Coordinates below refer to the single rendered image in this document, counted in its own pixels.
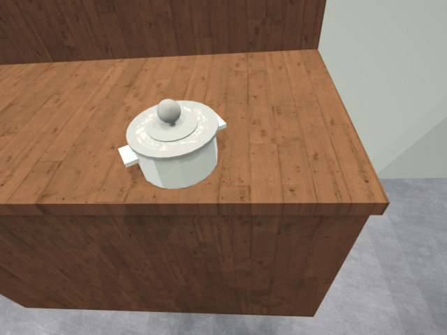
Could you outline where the table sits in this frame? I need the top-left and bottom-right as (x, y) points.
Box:
(0, 0), (390, 317)

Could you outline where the knob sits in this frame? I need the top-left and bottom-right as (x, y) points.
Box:
(156, 99), (181, 123)

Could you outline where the pot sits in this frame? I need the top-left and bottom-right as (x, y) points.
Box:
(118, 113), (226, 189)

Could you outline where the lid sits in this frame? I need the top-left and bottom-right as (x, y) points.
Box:
(126, 100), (219, 161)

